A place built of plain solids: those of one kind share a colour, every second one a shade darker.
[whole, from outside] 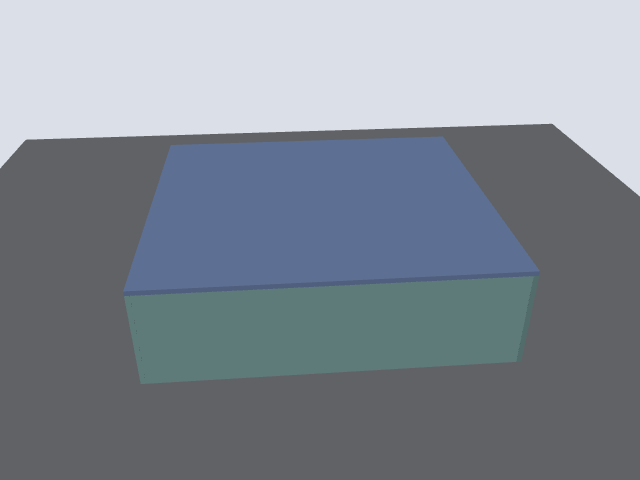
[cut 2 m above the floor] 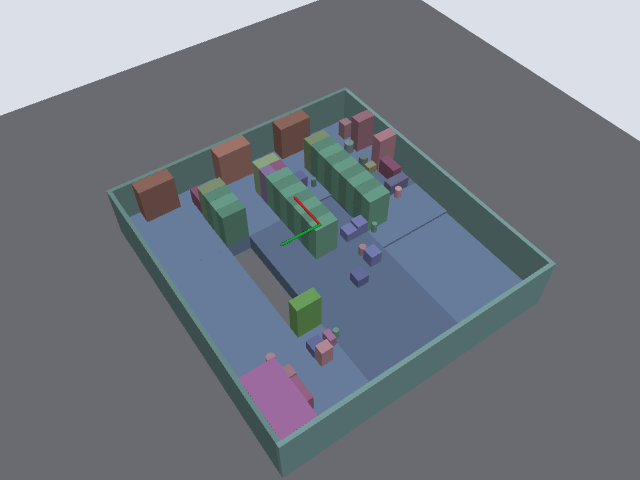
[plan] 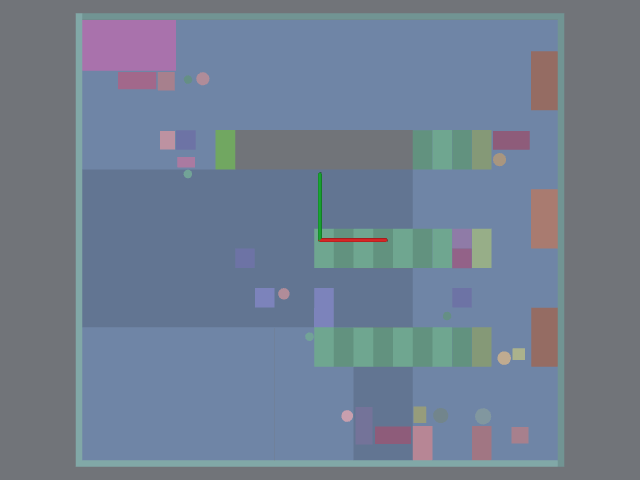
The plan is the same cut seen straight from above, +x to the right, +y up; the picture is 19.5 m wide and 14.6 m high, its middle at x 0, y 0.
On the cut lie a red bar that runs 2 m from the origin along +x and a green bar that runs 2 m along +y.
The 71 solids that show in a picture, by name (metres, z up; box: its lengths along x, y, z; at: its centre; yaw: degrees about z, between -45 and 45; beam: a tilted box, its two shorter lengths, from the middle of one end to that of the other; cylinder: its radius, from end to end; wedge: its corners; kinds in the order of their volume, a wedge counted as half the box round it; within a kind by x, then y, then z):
{
 "floor_1": {"box": [4.65, 9.35, 0.92], "at": [-4.91, 2.02, 0.41]},
 "floor_2": {"box": [5.85, 4.04, 0.81], "at": [-4.31, -4.68, 0.35]},
 "floor_3": {"box": [8.25, 4.8, 0.92], "at": [-3.11, -0.26, 0.41]},
 "floor_4": {"box": [2.4, 8.84, 0.92], "at": [-0.18, -2.28, 0.41]},
 "floor_5": {"box": [14.47, 3.0, 0.92], "at": [0.0, 0.64, 0.41]},
 "floor_6": {"box": [14.47, 3.35, 0.92], "at": [0.0, 5.02, 0.41]},
 "floor_7": {"box": [1.8, 1.8, 0.82], "at": [1.92, -1.76, 0.36]},
 "floor_8": {"box": [8.61, 4.04, 0.92], "at": [2.93, -4.68, 0.41]},
 "floor_9": {"box": [4.41, 13.39, 0.92], "at": [5.03, 0.0, 0.41]},
 "wall_1": {"box": [0.2, 13.79, 4.12], "at": [-7.33, 0.0, 2.01]},
 "wall_2": {"box": [14.47, 0.2, 4.12], "at": [0.0, -6.8, 2.01]},
 "wall_3": {"box": [14.47, 0.2, 4.12], "at": [0.0, 6.8, 2.01]},
 "wall_4": {"box": [0.2, 13.79, 4.12], "at": [7.33, 0.0, 2.01]},
 "roof_1": {"box": [14.87, 13.79, 0.2], "at": [0.0, 0.0, 4.17]},
 "rack_1": {"box": [0.6, 1.2, 2.1], "at": [0.12, -3.26, 1.92]},
 "rack_2": {"box": [0.6, 1.2, 2.1], "at": [0.12, -0.26, 1.92]},
 "rack_3": {"box": [0.6, 1.2, 2.1], "at": [0.72, -3.26, 1.92]},
 "rack_4": {"box": [0.6, 1.2, 2.1], "at": [0.72, -0.26, 1.92]},
 "rack_5": {"box": [0.6, 1.2, 2.1], "at": [1.32, -3.26, 1.92]},
 "rack_6": {"box": [0.6, 1.2, 2.1], "at": [1.32, -0.26, 1.92]},
 "rack_7": {"box": [0.6, 1.2, 2.1], "at": [1.92, -3.26, 1.92]},
 "rack_8": {"box": [0.6, 1.2, 2.1], "at": [1.92, -0.26, 1.92]},
 "rack_9": {"box": [0.6, 1.2, 2.1], "at": [2.52, -3.26, 1.92]},
 "rack_10": {"box": [0.6, 1.2, 2.1], "at": [2.52, -0.26, 1.92]},
 "rack_11": {"box": [0.6, 1.2, 2.1], "at": [3.12, -3.26, 1.92]},
 "rack_12": {"box": [0.6, 1.2, 2.1], "at": [3.12, -0.26, 1.92]},
 "rack_13": {"box": [0.6, 1.2, 2.1], "at": [3.12, 2.74, 1.92]},
 "rack_14": {"box": [0.6, 1.2, 2.1], "at": [3.72, -3.26, 1.92]},
 "rack_15": {"box": [0.6, 1.2, 2.1], "at": [3.72, -0.26, 1.92]},
 "rack_16": {"box": [0.6, 1.2, 2.1], "at": [3.72, 2.74, 1.92]},
 "rack_17": {"box": [0.6, 1.2, 2.1], "at": [4.32, -3.26, 1.92]},
 "rack_18": {"box": [0.6, 1.2, 2.1], "at": [4.32, 2.74, 1.92]},
 "annex_1": {"box": [2.85, 1.55, 3.19], "at": [-5.81, 5.92, 2.47]},
 "cooler_1": {"box": [0.81, 1.8, 2.02], "at": [6.83, -2.96, 1.89]},
 "cooler_2": {"box": [0.81, 1.8, 2.01], "at": [6.83, 0.64, 1.88]},
 "cooler_3": {"box": [0.81, 1.8, 1.98], "at": [6.83, 4.84, 1.86]},
 "endcab_1": {"box": [0.6, 1.2, 2.1], "at": [4.92, -3.26, 1.92]},
 "endcab_2": {"box": [0.6, 1.2, 2.1], "at": [4.92, -0.26, 1.92]},
 "endcab_3": {"box": [0.6, 1.2, 2.1], "at": [4.92, 2.74, 1.92]},
 "power_1": {"box": [0.6, 1.04, 1.99], "at": [3.12, -6.18, 1.87]},
 "power_2": {"box": [0.6, 1.04, 2.0], "at": [4.92, -6.18, 1.88]},
 "bench_1": {"box": [1.16, 0.53, 0.94], "at": [-5.56, 4.85, 1.34]},
 "bench_2": {"box": [1.1, 0.53, 0.88], "at": [2.22, -5.94, 1.31]},
 "bench_3": {"box": [1.12, 0.57, 0.93], "at": [5.82, 3.03, 1.34]},
 "barcab_1": {"box": [0.6, 1.2, 2.1], "at": [-2.88, 2.74, 1.92]},
 "panelstack_1": {"box": [0.6, 0.6, 0.56], "at": [-4.08, 3.04, 1.15]},
 "panelstack_2": {"box": [0.6, 0.6, 0.52], "at": [-2.28, -0.56, 1.13]},
 "panelstack_3": {"box": [0.6, 0.6, 0.68], "at": [-1.68, -1.76, 1.21]},
 "panelstack_4": {"box": [0.6, 0.6, 0.68], "at": [0.12, -2.36, 1.21]},
 "panelstack_5": {"box": [0.6, 0.6, 0.52], "at": [0.12, -1.76, 1.13]},
 "panelstack_6": {"box": [0.6, 0.6, 0.64], "at": [4.32, -1.76, 1.19]},
 "column_1": {"box": [0.6, 0.6, 3.19], "at": [4.32, 0.04, 2.47]},
 "cart_1": {"box": [0.52, 0.56, 0.95], "at": [-4.68, 4.83, 1.35]},
 "cart_2": {"box": [0.46, 0.57, 1.04], "at": [-4.64, 3.03, 1.4]},
 "cart_3": {"box": [0.52, 0.51, 0.97], "at": [6.08, -5.94, 1.36]},
 "blank_1": {"box": [0.6, 0.6, 2.1], "at": [4.32, -0.56, 1.92]},
 "load_1": {"box": [0.52, 1.15, 0.61], "at": [1.34, -5.65, 1.18]},
 "reel_1": {"cylinder": 0.23, "from": [3.67, -5.34, 0.87], "to": [3.67, -5.34, 1.42]},
 "reel_2": {"cylinder": 0.25, "from": [4.96, -5.36, 0.87], "to": [4.96, -5.36, 1.45]},
 "carton_1": {"box": [0.39, 0.51, 0.49], "at": [3.04, -5.31, 1.12]},
 "carton_2": {"box": [0.38, 0.37, 0.65], "at": [6.04, -3.47, 1.2]},
 "bin_1": {"cylinder": 0.2, "from": [5.46, 2.44, 0.87], "to": [5.46, 2.44, 1.57]},
 "bin_2": {"cylinder": 0.2, "from": [5.6, -3.59, 0.87], "to": [5.6, -3.59, 1.62]},
 "vacuum_1": {"cylinder": 0.2, "from": [-3.56, 4.9, 0.87], "to": [-3.56, 4.9, 1.43]},
 "vacuum_2": {"cylinder": 0.17, "from": [-1.1, -1.64, 0.87], "to": [-1.1, -1.64, 1.36]},
 "vacuum_3": {"cylinder": 0.18, "from": [0.83, -5.35, 0.87], "to": [0.83, -5.35, 1.41]},
 "cone_1": {"cylinder": 0.13, "from": [-4.02, 2.01, 0.87], "to": [-4.02, 2.01, 1.38]},
 "cone_2": {"cylinder": 0.13, "from": [-4.01, 4.88, 0.87], "to": [-4.01, 4.88, 1.39]},
 "cone_3": {"cylinder": 0.13, "from": [-0.32, -2.94, 0.87], "to": [-0.32, -2.94, 1.39]},
 "cone_4": {"cylinder": 0.13, "from": [3.87, -2.31, 0.87], "to": [3.87, -2.31, 1.36]},
 "case_1": {"box": [0.55, 0.33, 0.53], "at": [-4.07, 2.36, 1.14]}
}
